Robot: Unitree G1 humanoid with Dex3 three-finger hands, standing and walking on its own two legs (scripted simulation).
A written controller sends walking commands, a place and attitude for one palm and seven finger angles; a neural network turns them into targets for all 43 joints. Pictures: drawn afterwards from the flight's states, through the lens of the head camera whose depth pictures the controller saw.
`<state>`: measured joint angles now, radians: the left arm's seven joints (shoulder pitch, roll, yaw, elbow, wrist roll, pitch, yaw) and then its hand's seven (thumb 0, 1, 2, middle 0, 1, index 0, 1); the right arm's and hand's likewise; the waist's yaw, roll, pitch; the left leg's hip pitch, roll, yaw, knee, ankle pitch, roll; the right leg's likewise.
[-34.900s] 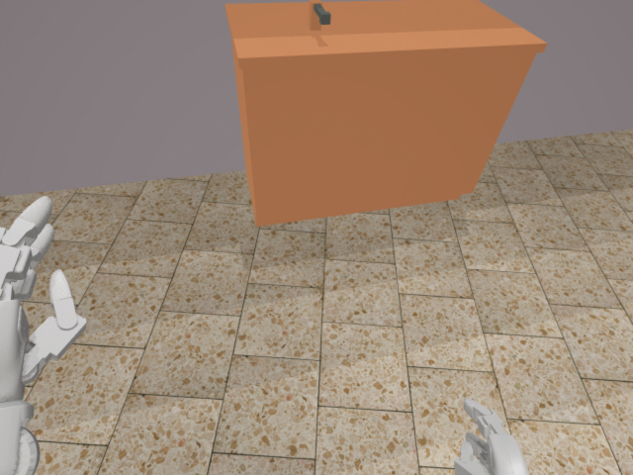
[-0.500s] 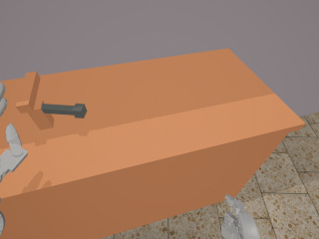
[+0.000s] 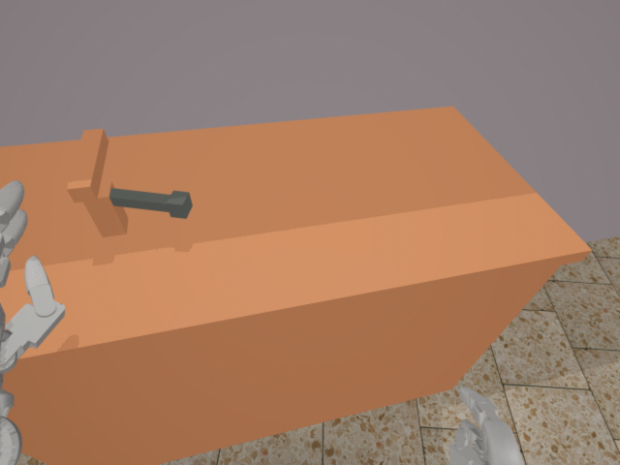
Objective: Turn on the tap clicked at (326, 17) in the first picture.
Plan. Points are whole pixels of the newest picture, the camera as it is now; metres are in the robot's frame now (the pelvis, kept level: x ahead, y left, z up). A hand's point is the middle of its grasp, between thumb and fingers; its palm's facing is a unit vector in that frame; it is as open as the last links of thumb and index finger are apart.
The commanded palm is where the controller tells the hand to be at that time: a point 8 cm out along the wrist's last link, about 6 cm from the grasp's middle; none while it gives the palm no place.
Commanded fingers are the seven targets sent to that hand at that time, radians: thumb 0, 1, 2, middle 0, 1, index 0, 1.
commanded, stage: come to a stop and stand still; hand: left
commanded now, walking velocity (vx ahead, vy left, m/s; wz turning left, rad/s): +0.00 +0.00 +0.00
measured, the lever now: (179, 204) +0.43 +0.24 +0.09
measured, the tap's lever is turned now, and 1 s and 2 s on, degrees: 70 70 70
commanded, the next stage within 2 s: look again from close up in 0.34 s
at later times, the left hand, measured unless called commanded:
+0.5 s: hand (23, 287) +0.21 +0.29 +0.18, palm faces +0.48 -0.75 -0.45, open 7.4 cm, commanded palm +0.14 +0.29 +0.18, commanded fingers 0.00 0.90 0.90 -0.20 -0.30 -0.20 -0.30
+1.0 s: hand (67, 243) +0.27 +0.28 +0.18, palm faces +0.40 -0.85 -0.34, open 7.4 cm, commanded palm +0.21 +0.31 +0.18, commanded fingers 0.00 0.90 0.90 -0.20 -0.30 -0.20 -0.30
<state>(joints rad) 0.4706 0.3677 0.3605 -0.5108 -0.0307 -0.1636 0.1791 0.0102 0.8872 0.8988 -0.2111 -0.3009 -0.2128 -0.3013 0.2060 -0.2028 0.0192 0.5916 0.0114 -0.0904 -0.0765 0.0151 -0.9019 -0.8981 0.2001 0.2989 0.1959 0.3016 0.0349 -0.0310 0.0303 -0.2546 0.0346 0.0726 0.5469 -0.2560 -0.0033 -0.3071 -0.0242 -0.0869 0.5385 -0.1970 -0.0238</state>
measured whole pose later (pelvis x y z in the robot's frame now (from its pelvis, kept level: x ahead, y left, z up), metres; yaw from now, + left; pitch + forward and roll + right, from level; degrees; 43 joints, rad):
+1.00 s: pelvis +0.04 +0.03 +0.01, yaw -1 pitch -1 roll -1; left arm 0.35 0.35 0.38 -0.50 -0.03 -0.23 0.11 0.01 0.89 0.90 -0.21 -0.30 -0.21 -0.30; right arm 0.19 -0.17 0.02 0.57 0.01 -0.18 0.00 0.02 -0.90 -0.90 0.20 0.30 0.20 0.30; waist 0.04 -0.05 0.09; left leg -0.19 0.00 0.10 0.50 -0.29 0.04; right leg -0.24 -0.01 -0.01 0.47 -0.21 0.02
